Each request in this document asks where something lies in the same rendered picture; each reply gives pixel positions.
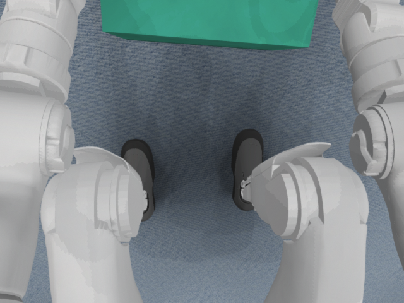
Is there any right robot forearm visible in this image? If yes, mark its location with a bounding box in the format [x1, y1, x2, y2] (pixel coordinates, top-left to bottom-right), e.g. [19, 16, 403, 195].
[332, 0, 404, 114]

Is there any robot right upper arm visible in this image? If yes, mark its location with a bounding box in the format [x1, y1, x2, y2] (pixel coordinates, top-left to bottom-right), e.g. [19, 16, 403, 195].
[349, 102, 404, 271]

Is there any robot left upper arm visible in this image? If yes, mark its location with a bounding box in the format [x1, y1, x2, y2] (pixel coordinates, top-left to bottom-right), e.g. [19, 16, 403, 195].
[0, 90, 75, 303]

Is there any robot right foot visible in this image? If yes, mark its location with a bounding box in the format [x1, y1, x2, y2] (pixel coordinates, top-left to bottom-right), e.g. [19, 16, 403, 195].
[231, 129, 264, 211]

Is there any left robot forearm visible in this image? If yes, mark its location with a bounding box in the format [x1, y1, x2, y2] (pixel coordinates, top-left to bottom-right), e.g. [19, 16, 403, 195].
[0, 0, 86, 104]

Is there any right robot thigh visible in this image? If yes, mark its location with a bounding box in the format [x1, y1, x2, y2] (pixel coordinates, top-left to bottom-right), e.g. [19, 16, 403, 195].
[263, 157, 367, 303]

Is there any carton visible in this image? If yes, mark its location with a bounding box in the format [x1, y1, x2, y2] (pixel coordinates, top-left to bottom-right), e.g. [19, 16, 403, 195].
[100, 0, 319, 51]

